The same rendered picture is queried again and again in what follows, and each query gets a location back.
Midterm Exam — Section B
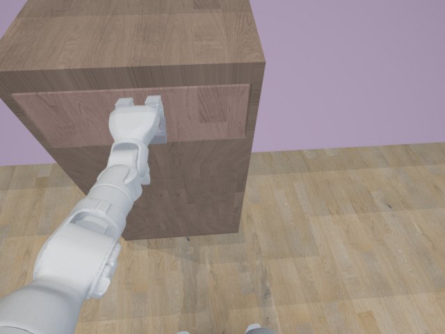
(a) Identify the handle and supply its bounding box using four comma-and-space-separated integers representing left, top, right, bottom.
149, 116, 167, 144

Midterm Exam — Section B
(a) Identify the robot left hand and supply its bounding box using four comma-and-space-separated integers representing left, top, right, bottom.
108, 95, 164, 185

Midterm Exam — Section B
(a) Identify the robot left upper arm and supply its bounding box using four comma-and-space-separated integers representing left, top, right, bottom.
0, 223, 122, 334

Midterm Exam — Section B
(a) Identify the cabinet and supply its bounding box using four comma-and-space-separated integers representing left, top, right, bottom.
0, 0, 266, 241

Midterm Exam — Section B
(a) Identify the drawer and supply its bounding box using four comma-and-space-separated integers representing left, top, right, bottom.
12, 83, 250, 147

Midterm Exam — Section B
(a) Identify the robot left forearm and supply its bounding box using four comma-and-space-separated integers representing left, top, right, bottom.
33, 138, 149, 280

